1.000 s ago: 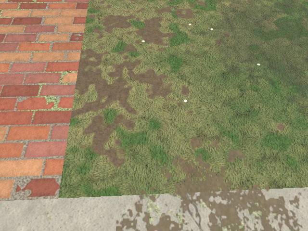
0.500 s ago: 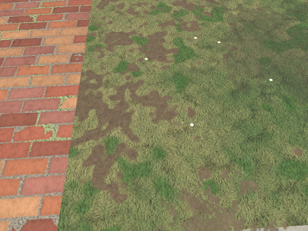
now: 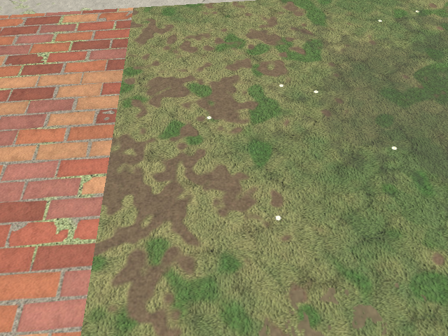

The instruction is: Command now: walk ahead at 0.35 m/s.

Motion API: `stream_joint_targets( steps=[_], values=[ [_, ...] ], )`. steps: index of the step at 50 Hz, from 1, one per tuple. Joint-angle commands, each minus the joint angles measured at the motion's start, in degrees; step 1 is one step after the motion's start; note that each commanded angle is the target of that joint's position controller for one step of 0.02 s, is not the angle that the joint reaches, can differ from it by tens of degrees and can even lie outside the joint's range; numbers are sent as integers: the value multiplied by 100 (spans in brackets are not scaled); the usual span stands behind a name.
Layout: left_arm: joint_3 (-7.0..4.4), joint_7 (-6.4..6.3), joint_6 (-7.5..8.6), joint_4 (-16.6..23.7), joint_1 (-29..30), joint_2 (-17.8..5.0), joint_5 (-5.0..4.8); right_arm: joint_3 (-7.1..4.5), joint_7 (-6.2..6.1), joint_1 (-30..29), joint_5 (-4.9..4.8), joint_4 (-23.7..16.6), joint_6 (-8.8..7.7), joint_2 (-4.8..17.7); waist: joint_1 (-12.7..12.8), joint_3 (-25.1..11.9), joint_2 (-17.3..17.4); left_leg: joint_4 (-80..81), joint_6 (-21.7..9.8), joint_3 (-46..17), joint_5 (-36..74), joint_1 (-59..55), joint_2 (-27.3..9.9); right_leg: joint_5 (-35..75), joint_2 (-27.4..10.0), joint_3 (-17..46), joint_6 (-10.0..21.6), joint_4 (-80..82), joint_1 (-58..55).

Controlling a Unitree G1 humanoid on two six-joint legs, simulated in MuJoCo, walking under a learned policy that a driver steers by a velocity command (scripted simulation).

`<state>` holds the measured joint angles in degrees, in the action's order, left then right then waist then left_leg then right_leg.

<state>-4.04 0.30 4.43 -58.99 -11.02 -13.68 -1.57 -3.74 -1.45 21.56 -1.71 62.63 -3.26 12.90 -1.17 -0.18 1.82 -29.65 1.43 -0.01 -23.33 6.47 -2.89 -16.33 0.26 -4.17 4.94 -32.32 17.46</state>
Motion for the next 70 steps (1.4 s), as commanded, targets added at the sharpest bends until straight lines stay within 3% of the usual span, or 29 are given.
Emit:
stream_joint_targets(
  steps=[1, 2, 4, 6, 8, 14, 18, 21, 23, 24, 25, 26, 27, 28, 29, 31, 34, 43, 47, 49, 50, 51, 52, 53, 54, 55, 58, 66, 70],
  values=[
    [-339, -53, 57, -272, -1669, -1075, 14, -45, 21, -804, 29, -613, -143, 473, 891, -69, -1311, -1808, -307, 307, 1269, 2612, 113, -25, -1199, 2147, 628, 1368, -2589],
    [-301, 26, 99, -383, -2196, -1197, 55, 13, 11, -836, 52, -756, -238, 245, 979, -413, -2138, -3301, -214, 26, -765, 3611, 567, -201, -2197, 4240, 1309, 2154, -3163],
    [-56, 38, 201, -116, -1248, -561, 119, -71, 108, -963, -109, -754, -333, 547, 508, 152, -922, -4287, -542, -459, -81, 4185, -127, -361, -2016, 3325, 1003, 2018, -2540],
    [28, 80, 214, 57, -796, -495, 134, -130, 104, -1076, -42, -725, -335, 547, 308, 382, -525, -3719, -630, -345, 818, 3986, -451, 401, -1639, 2328, 696, 2226, -1975],
    [92, 52, 163, 0, -962, -383, 168, -152, 132, -1075, 4, -715, -262, 442, 231, 336, -647, -3243, -538, -184, 1152, 3602, -492, 1290, -1372, 1675, 578, 2335, -1727],
    [41, -115, 106, -23, -1239, -719, 171, -29, 198, -2341, 54, -1184, -184, 189, 411, 609, -572, -1113, -228, 105, 2345, 3360, -254, 1738, -1191, 954, 593, 2653, -1325],
    [2, -121, 88, -154, -1587, -671, 71, 17, 298, -2953, 12, -1422, -208, 295, 526, 836, -560, -419, -302, 87, 2629, 3117, -136, 1647, -1346, 916, 594, 2633, -1497],
    [-73, -144, 26, -142, -1497, -757, 32, -28, 362, -2926, 1, -1536, -294, 516, 318, 753, -612, -32, -436, -38, 2311, 2824, -63, 2121, -1543, 1057, 496, 2241, -1945],
    [-117, -142, -31, -56, -1268, -856, 57, -176, 337, -2208, 40, -1399, -340, 828, -131, 255, -793, 63, -565, 166, 2040, 1610, 259, 3887, -1379, 978, 312, 1293, -1950],
    [-84, -140, -72, 3, -1192, -761, 92, -312, 291, -1249, 84, -1143, -349, 1085, -571, -364, -788, 63, -700, 201, 2338, 275, 295, 4351, -1014, 793, 82, 127, -1576],
    [6, -141, -85, 218, -1209, -535, 200, -418, 225, -284, 244, -1007, -359, 1559, -792, -1356, -214, -281, -1018, -900, 3360, -1622, -847, 2649, -538, 583, -196, -1676, -303],
    [217, -150, -16, 281, -2000, 316, 110, -412, 246, -263, 338, -1031, -319, 1839, -280, -2471, 1549, 368, -1966, -3347, 3986, -3209, -2420, -1868, 450, 617, -559, -3752, 1488],
    [59, -146, 53, 213, -1818, -336, -3, -264, 243, -436, 280, -1175, -289, 1287, -385, -2541, 1069, 648, -1885, -3498, 4104, -2775, -2227, -2048, 183, 1375, -558, -4491, 1644],
    [-36, -172, 39, 357, -1336, -583, -100, -163, 211, -941, 229, -1267, -272, 966, -286, -1660, 784, 618, -1644, -2374, 4412, -1982, -2092, -1766, -54, 1139, -544, -4626, 2020],
    [-64, -220, -11, 385, -1110, -582, -65, -96, 198, -1284, 214, -1302, -261, 779, -107, -1147, 292, 729, -1458, -1618, 4673, -1103, -1858, -1378, -344, 933, -567, -4427, 1902],
    [-158, -262, -220, 412, -1154, -425, -7, -46, 198, -1644, 303, -1249, -260, 583, 243, -632, 317, 1121, -1270, -688, 4377, 275, -1476, -921, -648, 855, -551, -4016, 1239],
    [-197, -278, -475, 665, -1057, -243, -1, -84, 150, -1812, 387, -1212, -268, 735, 429, -315, 397, 1618, -1491, -187, 3914, 1013, -1502, -604, -661, 704, -535, -3618, 1076],
    [-223, -20, -600, 1483, 302, -479, 82, -223, -142, -1722, 209, -1221, 57, 1220, 134, -218, 278, 1699, -1365, 720, 2919, 342, -1550, 539, -593, 259, -541, -1318, 1033],
    [-266, 119, -670, 1793, 555, -593, 57, -299, -123, -1593, 78, -1267, 242, 1396, 101, -219, 403, 1083, -1139, 667, 2997, -269, -1782, -79, -417, 36, -352, -580, 934],
    [-325, 121, -659, 1779, 268, -681, 79, -307, -123, -1492, 8, -1235, 312, 1337, 288, -338, 272, 296, -732, 919, 3038, -190, -1578, 720, -175, -86, -110, 454, 164],
    [-491, 26, -635, 1713, -132, -1135, 100, -280, -88, -1161, 98, -1167, 317, 1174, 353, -619, -401, -803, -322, 1250, 2662, 307, -1133, 2328, -366, 498, 169, 906, -815],
    [-657, -105, -636, 1740, -407, -1909, 168, -172, -22, -1394, 351, -1489, 253, 831, 207, -758, -2015, -2706, 194, 1546, -263, 2314, -294, 5042, -1732, 2468, 965, 707, -2134],
    [-544, -65, -535, 1834, -471, -1739, 301, -144, 14, -1757, 323, -1666, 200, 776, 398, -1305, -1748, -3898, 314, 394, -1828, 3204, 246, 4861, -2346, 3498, 1872, 907, -2309],
    [-477, -6, -422, 1877, -393, -1510, 275, -206, 46, -2019, 161, -1686, 193, 1006, 471, -1245, -1019, -4294, 216, -96, -1534, 3389, 132, 4682, -2077, 2985, 1713, 986, -2255],
    [-456, -36, -347, 1911, -95, -1401, 187, -203, 24, -2023, 75, -1675, 199, 961, 301, -1007, -787, -4163, 121, -215, -982, 3520, 42, 4185, -1751, 2499, 1357, 977, -2045],
    [-418, -71, -338, 1974, 175, -1261, 98, -220, -34, -1967, 137, -1588, 216, 992, 186, -845, -531, -3879, 111, -286, -583, 3501, -48, 3691, -1546, 2271, 1085, 1024, -1779],
    [-362, -166, -394, 2090, 444, -1173, 131, -261, -88, -1816, 193, -1576, 267, 1038, -29, -837, -698, -3406, 147, -302, 13, 2866, 76, 3301, -1297, 2091, 984, 1184, -1100],
    [-392, -250, -494, 2186, 392, -1335, 123, -177, -43, -1998, 147, -1663, 259, 884, 148, -649, -1008, -1500, 266, -392, 412, 2052, 383, 1672, -1027, 2501, 858, 1248, -539],
    [-324, -230, -529, 2264, 425, -1229, 80, -205, 97, -1785, 57, -1695, 117, 949, 69, -544, -1185, -367, 32, -241, 425, 1230, 496, -1004, -788, 2998, 694, 1402, -47]
  ],
)
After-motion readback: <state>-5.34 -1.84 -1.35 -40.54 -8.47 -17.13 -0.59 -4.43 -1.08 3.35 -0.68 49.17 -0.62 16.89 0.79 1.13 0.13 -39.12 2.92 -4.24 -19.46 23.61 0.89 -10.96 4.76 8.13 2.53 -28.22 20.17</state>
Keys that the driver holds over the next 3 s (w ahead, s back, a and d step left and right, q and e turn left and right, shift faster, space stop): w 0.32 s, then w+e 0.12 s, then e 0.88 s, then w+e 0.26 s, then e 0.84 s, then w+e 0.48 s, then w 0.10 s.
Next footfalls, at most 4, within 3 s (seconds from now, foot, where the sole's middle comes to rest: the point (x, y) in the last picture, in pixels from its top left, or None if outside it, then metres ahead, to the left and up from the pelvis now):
0.50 left None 0.42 0.14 -0.77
1.00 right None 0.41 -0.11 -0.77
1.46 left None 0.51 0.09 -0.77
1.88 right None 0.47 -0.25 -0.77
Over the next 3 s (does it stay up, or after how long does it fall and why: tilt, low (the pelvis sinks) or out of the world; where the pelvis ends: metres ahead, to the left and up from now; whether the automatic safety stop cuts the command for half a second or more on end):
stays up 0.49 -0.28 0.02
